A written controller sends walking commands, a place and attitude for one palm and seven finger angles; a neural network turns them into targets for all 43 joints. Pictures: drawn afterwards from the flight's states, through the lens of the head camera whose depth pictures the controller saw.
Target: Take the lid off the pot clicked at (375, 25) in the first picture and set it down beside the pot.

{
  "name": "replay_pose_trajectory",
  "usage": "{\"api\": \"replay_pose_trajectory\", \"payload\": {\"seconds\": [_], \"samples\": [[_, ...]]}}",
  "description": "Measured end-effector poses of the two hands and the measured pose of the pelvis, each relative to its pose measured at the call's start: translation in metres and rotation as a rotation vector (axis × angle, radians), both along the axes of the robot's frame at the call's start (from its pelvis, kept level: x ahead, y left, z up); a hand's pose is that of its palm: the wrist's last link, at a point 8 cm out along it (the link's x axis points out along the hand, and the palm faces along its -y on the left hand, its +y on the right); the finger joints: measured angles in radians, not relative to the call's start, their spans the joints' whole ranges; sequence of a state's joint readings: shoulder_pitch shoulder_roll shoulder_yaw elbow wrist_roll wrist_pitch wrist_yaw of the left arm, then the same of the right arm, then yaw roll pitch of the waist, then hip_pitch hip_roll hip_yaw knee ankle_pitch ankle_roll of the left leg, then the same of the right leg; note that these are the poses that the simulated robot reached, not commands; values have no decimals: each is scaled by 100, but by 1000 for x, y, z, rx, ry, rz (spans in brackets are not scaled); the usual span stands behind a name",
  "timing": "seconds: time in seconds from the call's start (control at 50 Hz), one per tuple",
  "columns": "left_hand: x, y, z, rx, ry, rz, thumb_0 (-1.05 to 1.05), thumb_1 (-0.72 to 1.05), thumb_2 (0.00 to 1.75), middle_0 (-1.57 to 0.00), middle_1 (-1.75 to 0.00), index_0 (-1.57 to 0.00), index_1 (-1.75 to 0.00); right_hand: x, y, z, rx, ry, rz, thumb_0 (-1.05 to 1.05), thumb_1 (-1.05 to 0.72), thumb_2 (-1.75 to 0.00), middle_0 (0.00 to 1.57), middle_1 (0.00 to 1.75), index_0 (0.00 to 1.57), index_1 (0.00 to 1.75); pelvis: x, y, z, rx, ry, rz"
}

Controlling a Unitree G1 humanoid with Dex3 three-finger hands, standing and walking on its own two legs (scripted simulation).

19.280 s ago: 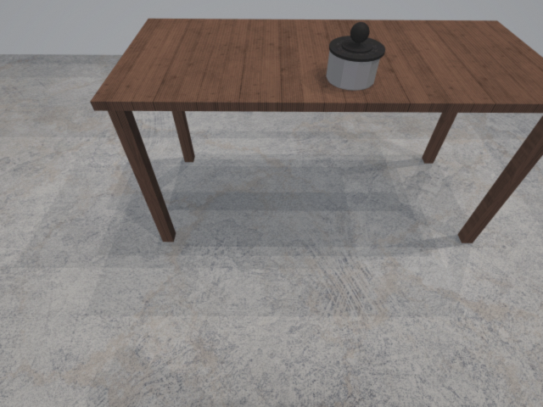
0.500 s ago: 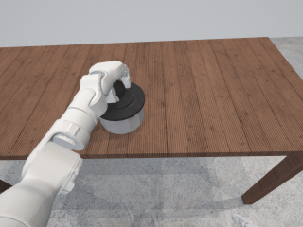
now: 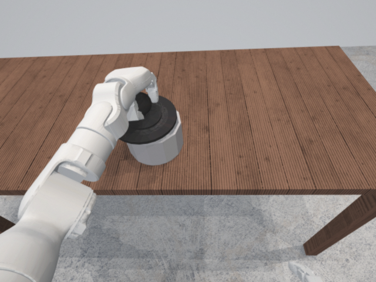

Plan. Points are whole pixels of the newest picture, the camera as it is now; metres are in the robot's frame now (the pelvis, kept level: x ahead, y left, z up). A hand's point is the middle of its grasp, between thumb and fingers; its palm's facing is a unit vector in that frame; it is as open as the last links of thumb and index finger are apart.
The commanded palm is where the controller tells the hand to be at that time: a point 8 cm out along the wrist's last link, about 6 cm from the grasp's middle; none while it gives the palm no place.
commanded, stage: lift the lid straight up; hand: left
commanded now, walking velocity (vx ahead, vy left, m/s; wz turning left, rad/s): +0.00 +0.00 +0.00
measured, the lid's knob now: (140, 103) +0.48 +0.11 +0.13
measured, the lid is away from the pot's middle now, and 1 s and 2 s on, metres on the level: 0.02 0.02 0.06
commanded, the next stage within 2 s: move the lid sideways beside the pot in 1.48 s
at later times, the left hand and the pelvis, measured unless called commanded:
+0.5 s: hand (133, 86) +0.46 +0.11 +0.19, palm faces -0.29 -0.07 -0.96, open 8.2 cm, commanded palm +0.45 +0.11 +0.27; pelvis +0.00 +0.00 +0.00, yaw +0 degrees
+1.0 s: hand (125, 69) +0.46 +0.11 +0.23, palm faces -0.27 -0.07 -0.96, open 8.2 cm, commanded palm +0.45 +0.11 +0.31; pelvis -0.01 +0.01 +0.00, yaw +1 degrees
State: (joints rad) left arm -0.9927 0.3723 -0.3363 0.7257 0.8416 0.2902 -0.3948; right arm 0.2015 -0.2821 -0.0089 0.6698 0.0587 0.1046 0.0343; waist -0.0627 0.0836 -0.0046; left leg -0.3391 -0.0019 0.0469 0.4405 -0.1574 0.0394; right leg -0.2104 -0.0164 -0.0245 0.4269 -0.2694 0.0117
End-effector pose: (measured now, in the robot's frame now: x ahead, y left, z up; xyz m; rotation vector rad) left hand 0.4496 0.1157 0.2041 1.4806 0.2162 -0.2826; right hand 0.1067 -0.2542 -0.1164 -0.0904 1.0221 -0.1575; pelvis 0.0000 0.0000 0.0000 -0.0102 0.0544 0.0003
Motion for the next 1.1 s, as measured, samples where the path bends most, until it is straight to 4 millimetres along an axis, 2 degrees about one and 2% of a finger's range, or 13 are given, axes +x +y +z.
{"api": "replay_pose_trajectory", "payload": {"seconds": [0.2,0.6,1.1], "samples": [[1,2,16,16,-11,1,0,12,88,-62,-92,-66,-91,7,3,3,-9,-27,23,0,-91,-90,20,30,20,29,-2,2,0,-1,-3,10],[7,-5,51,3,-29,18,0,11,88,-62,-92,-65,-91,-7,6,-1,-1,-5,22,1,-91,-90,20,30,20,29,-4,4,1,1,-6,8],[5,-1,91,23,-50,31,0,11,89,-62,-92,-66,-91,1,8,6,-27,-54,49,1,-91,-90,20,30,20,29,-8,7,2,0,-12,19]]}}
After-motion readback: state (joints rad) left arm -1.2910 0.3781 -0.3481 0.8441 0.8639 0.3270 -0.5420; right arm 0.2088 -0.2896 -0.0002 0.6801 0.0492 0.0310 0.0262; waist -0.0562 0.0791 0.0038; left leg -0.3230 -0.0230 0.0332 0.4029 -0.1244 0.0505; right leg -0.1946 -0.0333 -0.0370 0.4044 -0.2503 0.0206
